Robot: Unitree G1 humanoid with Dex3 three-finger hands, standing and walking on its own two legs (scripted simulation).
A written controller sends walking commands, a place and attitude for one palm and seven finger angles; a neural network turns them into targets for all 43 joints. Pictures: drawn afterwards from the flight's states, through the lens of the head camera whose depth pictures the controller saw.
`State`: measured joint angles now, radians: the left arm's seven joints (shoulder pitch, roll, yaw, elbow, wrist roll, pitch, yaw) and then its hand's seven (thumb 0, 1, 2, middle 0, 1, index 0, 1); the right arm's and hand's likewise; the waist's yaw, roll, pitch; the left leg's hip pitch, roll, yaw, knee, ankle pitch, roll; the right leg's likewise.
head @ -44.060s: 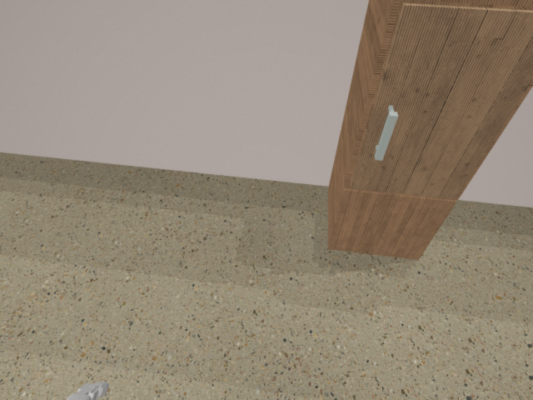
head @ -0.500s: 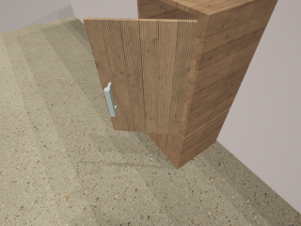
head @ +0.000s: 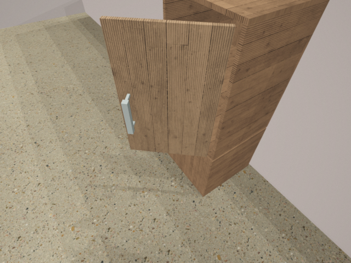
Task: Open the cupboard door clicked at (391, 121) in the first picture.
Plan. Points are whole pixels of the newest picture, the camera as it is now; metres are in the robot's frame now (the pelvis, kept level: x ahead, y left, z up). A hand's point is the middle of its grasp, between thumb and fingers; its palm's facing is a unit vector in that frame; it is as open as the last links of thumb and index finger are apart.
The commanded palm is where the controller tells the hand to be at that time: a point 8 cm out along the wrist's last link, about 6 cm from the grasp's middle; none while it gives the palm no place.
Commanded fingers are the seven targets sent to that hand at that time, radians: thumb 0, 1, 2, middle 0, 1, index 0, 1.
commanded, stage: shuffle to correct the standing spot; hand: left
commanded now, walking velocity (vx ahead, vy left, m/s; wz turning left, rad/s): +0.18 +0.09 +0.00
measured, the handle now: (129, 114) +0.63 +0.21 -0.08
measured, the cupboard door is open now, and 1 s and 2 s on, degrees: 49 49 49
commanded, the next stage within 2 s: come to a stop and stand still in 0.18 s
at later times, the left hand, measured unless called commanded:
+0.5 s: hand out of the picture +0.13 +0.20 -0.17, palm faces +0.00 -0.98 -0.22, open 7.3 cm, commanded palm none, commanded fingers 0.00 0.90 0.90 -0.20 -0.30 -0.20 -0.30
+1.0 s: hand out of the picture +0.11 +0.21 -0.18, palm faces +0.06 -0.97 -0.22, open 7.3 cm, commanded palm none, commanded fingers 0.00 0.90 0.90 -0.20 -0.30 -0.20 -0.30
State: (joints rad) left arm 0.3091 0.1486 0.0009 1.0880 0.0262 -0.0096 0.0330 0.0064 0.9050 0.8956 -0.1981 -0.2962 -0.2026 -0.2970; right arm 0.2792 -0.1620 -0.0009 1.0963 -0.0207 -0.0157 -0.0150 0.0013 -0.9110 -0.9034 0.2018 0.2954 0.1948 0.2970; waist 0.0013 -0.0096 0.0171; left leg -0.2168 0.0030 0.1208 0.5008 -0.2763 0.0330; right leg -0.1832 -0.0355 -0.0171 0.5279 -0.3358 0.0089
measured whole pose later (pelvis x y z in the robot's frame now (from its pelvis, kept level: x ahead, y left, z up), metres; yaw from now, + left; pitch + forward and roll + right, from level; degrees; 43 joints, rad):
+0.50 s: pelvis +0.08 +0.02 +0.00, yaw -1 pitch +0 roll +0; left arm 0.19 0.17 0.04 1.02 0.02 0.01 0.04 0.01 0.92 0.90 -0.20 -0.30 -0.20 -0.30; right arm 0.37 -0.09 0.02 1.11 -0.03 -0.04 -0.04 0.00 -0.91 -0.90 0.20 0.30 0.20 0.30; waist -0.02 -0.01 0.09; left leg -0.07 -0.02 0.13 0.40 -0.34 0.05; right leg -0.46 -0.05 -0.08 0.82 -0.30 -0.01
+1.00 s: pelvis +0.06 +0.01 -0.01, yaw +0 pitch +0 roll +1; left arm 0.23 0.21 0.06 0.98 0.03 0.05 0.04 0.00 0.91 0.90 -0.20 -0.30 -0.21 -0.30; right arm 0.24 -0.15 -0.04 0.98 -0.03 0.00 -0.01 0.00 -0.91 -0.90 0.20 0.29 0.19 0.30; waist 0.01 -0.06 0.01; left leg -0.24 0.00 0.04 0.56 -0.32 0.00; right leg -0.43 -0.03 -0.07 0.65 -0.30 -0.02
